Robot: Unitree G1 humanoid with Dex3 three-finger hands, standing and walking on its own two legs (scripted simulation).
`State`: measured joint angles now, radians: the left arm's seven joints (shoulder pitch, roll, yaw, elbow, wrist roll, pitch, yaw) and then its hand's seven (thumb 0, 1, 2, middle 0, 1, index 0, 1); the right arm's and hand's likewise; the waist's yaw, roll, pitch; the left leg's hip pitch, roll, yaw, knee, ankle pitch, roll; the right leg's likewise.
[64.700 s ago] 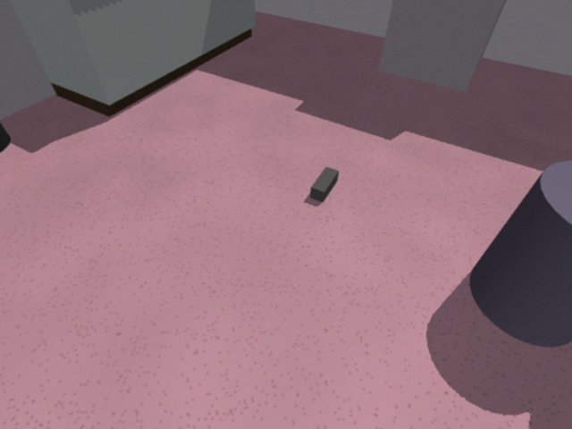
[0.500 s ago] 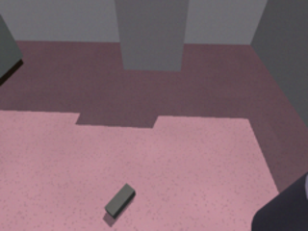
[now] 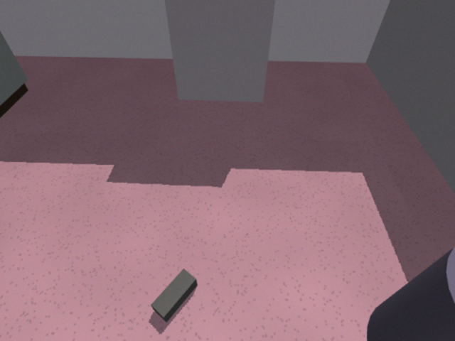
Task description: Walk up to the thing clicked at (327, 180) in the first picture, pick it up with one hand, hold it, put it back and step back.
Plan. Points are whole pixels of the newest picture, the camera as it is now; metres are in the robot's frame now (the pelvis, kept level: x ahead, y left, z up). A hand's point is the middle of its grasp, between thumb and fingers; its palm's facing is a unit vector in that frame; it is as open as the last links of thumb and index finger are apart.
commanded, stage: step back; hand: left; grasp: from above
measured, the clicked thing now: (175, 294) +0.47 +0.21 -0.75
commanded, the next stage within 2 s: none
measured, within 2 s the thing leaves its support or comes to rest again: neither
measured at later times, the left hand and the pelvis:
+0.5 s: hand out of the picture +0.07 +0.32 -0.18, palm faces -0.08 -0.93 -0.35, open 7.3 cm; pelvis -0.07 +0.06 -0.01, yaw -3 degrees
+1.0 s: hand out of the picture -0.03 +0.30 -0.15, palm faces -0.05 -0.91 -0.41, open 7.4 cm; pelvis -0.17 +0.05 -0.02, yaw -3 degrees
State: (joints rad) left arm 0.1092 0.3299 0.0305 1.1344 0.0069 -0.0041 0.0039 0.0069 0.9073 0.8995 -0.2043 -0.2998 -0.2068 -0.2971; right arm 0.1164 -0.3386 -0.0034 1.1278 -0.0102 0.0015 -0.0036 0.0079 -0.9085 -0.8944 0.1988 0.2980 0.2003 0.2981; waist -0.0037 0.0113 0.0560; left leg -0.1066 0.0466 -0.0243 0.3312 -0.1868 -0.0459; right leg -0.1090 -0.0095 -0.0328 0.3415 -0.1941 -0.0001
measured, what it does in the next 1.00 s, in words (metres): walks backwards: right foot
